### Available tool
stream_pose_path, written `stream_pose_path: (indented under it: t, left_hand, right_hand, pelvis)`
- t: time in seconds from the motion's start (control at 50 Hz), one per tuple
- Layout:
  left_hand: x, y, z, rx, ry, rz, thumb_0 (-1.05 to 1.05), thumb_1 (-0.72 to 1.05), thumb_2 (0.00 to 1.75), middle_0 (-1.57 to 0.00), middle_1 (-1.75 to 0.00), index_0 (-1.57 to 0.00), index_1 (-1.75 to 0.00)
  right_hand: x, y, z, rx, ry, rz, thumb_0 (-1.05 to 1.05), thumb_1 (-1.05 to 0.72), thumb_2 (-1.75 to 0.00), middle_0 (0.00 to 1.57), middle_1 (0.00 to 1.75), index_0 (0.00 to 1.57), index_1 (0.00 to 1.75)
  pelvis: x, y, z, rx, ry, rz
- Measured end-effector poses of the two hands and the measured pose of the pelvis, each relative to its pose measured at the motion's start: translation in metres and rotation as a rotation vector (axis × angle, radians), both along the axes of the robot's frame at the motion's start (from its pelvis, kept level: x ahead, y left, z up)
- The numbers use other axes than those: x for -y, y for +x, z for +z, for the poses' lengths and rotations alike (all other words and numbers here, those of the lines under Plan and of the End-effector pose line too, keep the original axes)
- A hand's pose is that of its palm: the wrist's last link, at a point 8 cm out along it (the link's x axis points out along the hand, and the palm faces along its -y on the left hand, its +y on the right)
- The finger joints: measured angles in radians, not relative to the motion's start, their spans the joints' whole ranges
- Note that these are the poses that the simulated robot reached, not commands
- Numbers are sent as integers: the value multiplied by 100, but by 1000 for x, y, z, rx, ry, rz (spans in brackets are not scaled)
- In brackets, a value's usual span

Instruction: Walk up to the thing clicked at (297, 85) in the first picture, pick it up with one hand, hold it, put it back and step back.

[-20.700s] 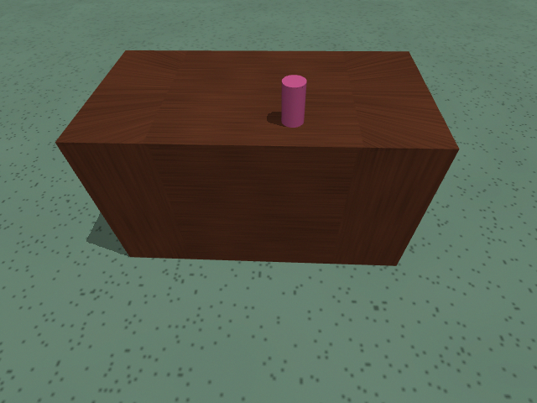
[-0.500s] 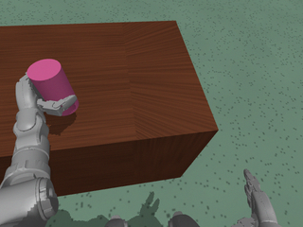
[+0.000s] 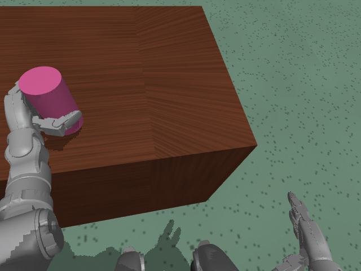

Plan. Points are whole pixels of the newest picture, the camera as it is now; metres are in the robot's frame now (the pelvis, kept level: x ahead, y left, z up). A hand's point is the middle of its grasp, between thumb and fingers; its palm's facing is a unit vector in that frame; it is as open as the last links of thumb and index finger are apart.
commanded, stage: lower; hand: left
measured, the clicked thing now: (55, 103) +0.48 +0.22 +0.05
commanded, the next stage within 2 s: loosen in 0.56 s
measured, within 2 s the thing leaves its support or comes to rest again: rests again in 0.40 s
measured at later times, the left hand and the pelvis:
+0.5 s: hand (61, 112) +0.49 +0.22 +0.02, palm faces +0.22 -0.97 -0.01, open 10.3 cm; pelvis -0.01 +0.00 -0.02, yaw +0 degrees
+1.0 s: hand (63, 113) +0.49 +0.22 +0.01, palm faces +0.22 -0.98 +0.01, open 11.6 cm; pelvis -0.01 +0.00 -0.03, yaw +0 degrees
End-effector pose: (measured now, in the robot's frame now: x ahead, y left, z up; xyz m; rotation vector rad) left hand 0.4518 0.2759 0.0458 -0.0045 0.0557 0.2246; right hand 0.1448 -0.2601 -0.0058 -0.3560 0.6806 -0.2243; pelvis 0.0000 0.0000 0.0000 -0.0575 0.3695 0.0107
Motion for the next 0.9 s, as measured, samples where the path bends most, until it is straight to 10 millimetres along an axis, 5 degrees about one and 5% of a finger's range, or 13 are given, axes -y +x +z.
stream_pose_path:
  t: [0.74,0.9]
  left_hand:
    - [5,5,-29,20,3,-2,-1,-48,106,-75,-107,-76,-108]
    - [4,5,-32,22,-4,1,-1,-45,85,-81,-93,-83,-93]
  right_hand:
    - [3,-10,-9,16,-32,24,-1,50,-6,6,5,5,5]
    - [-1,-14,-8,19,-36,22,-1,50,-5,6,5,5,5]
  pelvis:
    - [5,-14,-25,-52,-7,0]
    - [2,-16,-26,-54,-10,0]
